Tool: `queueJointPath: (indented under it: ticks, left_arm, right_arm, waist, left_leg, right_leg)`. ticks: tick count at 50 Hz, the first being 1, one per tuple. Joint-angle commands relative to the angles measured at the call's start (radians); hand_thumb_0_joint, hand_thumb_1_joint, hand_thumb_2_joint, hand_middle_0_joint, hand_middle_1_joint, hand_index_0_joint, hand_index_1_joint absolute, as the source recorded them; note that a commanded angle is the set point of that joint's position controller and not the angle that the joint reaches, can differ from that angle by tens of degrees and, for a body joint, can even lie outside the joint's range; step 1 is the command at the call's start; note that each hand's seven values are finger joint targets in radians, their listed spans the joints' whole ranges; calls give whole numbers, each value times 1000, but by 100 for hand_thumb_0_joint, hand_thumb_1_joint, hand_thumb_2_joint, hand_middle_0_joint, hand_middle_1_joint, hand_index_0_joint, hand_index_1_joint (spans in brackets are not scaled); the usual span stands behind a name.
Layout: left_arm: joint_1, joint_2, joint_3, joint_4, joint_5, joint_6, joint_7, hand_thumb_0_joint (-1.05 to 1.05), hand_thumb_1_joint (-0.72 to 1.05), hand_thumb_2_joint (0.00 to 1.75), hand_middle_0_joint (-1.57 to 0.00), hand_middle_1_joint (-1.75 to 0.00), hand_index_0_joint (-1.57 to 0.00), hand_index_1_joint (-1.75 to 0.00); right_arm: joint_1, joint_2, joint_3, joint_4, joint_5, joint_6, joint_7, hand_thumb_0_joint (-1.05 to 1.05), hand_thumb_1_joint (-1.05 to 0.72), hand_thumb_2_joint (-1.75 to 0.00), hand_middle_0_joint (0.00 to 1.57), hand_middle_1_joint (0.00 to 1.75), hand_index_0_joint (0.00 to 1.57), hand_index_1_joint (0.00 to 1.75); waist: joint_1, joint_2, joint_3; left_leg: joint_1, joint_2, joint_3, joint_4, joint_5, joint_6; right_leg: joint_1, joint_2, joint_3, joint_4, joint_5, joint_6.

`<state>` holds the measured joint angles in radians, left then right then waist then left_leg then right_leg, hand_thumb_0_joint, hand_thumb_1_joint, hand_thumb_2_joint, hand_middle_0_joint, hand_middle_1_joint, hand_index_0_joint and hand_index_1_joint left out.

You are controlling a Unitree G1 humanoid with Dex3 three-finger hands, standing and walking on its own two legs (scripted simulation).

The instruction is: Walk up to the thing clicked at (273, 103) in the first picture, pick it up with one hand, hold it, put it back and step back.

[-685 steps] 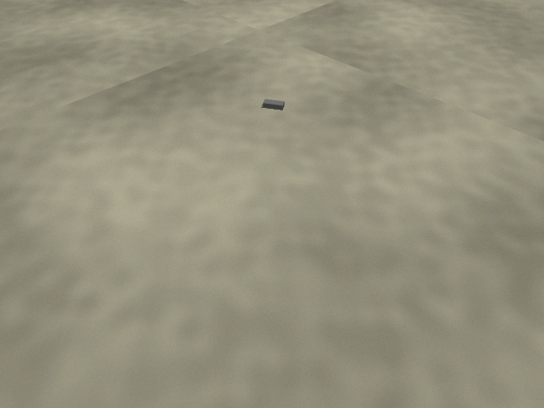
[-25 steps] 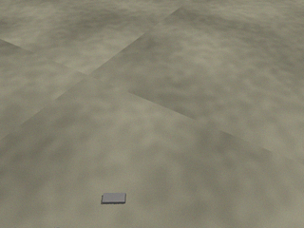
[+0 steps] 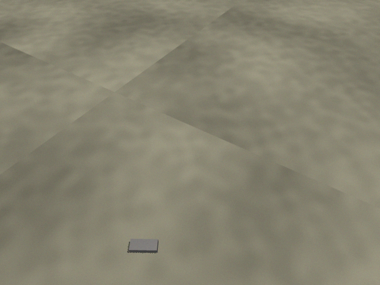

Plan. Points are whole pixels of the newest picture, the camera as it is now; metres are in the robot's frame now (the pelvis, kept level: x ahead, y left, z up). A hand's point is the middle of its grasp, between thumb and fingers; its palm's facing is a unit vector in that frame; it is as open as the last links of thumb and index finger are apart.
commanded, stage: walk up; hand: left
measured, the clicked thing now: (144, 245) +0.43 +0.25 -0.76
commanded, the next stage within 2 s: stand in 0.94 s
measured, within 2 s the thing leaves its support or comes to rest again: neither
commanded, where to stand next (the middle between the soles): +0.04 +0.02 m, yaw +0 degrees
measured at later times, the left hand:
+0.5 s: hand out of the picture +0.08 +0.26 -0.15, palm faces +0.00 -0.94 -0.34, open 7.3 cm
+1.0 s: hand out of the picture +0.10 +0.25 -0.15, palm faces -0.01 -0.94 -0.33, open 7.3 cm
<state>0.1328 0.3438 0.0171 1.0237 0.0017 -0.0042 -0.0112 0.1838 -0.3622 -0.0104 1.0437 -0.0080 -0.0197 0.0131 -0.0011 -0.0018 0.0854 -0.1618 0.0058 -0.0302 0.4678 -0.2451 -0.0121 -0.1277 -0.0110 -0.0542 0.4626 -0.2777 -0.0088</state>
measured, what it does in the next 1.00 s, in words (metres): stands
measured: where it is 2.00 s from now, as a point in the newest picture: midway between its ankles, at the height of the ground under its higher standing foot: outside the picture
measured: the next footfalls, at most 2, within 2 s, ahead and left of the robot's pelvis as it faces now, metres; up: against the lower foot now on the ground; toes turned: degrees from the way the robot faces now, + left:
none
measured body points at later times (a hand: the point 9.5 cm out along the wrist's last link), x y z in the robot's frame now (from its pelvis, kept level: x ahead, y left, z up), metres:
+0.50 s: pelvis +0.00 +0.01 +0.01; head +0.01 +0.01 +0.46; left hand +0.08 +0.31 -0.12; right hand +0.09 -0.29 -0.12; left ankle +0.01 +0.13 -0.74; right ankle -0.01 -0.11 -0.74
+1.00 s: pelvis +0.01 +0.00 +0.01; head +0.02 +0.00 +0.46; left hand +0.10 +0.30 -0.12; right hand +0.09 -0.30 -0.12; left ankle +0.01 +0.13 -0.74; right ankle -0.01 -0.11 -0.74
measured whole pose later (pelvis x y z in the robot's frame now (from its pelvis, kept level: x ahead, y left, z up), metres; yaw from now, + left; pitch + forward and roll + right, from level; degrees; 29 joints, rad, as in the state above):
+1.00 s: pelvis +0.01 +0.00 +0.01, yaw -1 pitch -2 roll +0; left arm 0.10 0.34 0.02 1.13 0.01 -0.01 0.00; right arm 0.11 -0.35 0.00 1.12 -0.01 -0.02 0.00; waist 0.00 0.00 0.05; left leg -0.10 0.01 -0.02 0.33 -0.19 -0.01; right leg -0.06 0.00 -0.04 0.31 -0.21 -0.01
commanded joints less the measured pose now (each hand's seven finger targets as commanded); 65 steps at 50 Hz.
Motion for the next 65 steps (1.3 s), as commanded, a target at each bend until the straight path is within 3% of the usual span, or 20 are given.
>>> queueJointPath:
  ticks: [1,8,19,36,46,47,48,55,63,65]
  left_arm:
    - [-67,236,56,-42,2,-32,14,0,90,90,-20,-30,-20,-30]
    - [-71,218,46,12,0,-29,13,0,90,90,-20,-30,-20,-30]
    - [-84,214,42,51,9,-30,11,0,90,90,-20,-30,-20,-30]
    - [-70,215,48,53,9,-29,17,0,90,90,-20,-30,-20,-30]
    - [-68,213,50,47,8,-27,21,0,90,90,-20,-30,-20,-30]
    - [-79,207,37,45,4,-30,22,0,90,90,-20,-30,-20,-30]
    - [-69,210,39,45,4,-30,22,0,90,90,-20,-30,-20,-30]
    - [-73,214,28,44,6,-29,21,0,90,90,-20,-30,-20,-30]
    - [-76,223,21,46,4,-34,22,0,90,90,-20,-30,-20,-30]
    - [-73,221,19,46,5,-35,22,0,90,90,-20,-30,-20,-30]
  right_arm:
    - [-63,-208,-42,-51,-1,-22,-20,0,-90,-90,20,30,20,30]
    - [-94,-206,-35,-14,1,-25,-24,0,-90,-90,20,30,20,30]
    - [-128,-202,-37,5,0,-22,-22,0,-90,-90,20,30,20,30]
    - [-116,-197,-35,15,0,-16,-24,0,-90,-90,20,30,20,30]
    - [-106,-191,-34,15,-2,-14,-26,0,-90,-90,20,30,20,30]
    - [-124,-194,-27,12,0,-15,-30,0,-90,-90,20,30,20,30]
    - [-119,-196,-28,12,1,-17,-30,0,-90,-90,20,30,20,30]
    - [-125,-196,-26,17,2,-14,-27,0,-90,-90,20,30,20,30]
    - [-119,-193,-22,24,-1,-11,-22,0,-90,-90,20,30,20,30]
    - [-123,-196,-22,23,0,-12,-20,0,-90,-90,20,30,20,30]
  waist:
    - [4,32,-79]
    - [11,48,-106]
    - [4,16,-86]
    - [1,11,-103]
    - [5,8,-110]
    - [3,26,-76]
    - [7,24,-99]
    - [3,18,-134]
    - [-3,-6,-108]
    - [-2,10,-122]
  left_leg:
    - [1,91,-86,-104,191,50]
    - [36,117,-94,-148,259,55]
    - [35,109,-89,-176,191,51]
    - [50,102,-76,-161,246,45]
    - [57,103,-65,-153,294,46]
    - [44,125,-76,-170,348,36]
    - [66,129,-76,-167,366,33]
    - [94,129,-68,-184,318,26]
    - [78,125,-66,-201,238,27]
    - [81,127,-66,-196,251,30]
  right_leg:
    - [41,-108,125,-138,163,-38]
    - [70,-98,105,-149,210,-25]
    - [58,-104,110,-196,174,-16]
    - [72,-107,104,-195,227,-13]
    - [88,-110,105,-180,294,-13]
    - [76,-129,118,-184,336,-13]
    - [86,-131,117,-180,353,-13]
    - [89,-126,116,-194,305,-16]
    - [59,-126,126,-218,250,-13]
    - [73,-131,128,-216,271,-14]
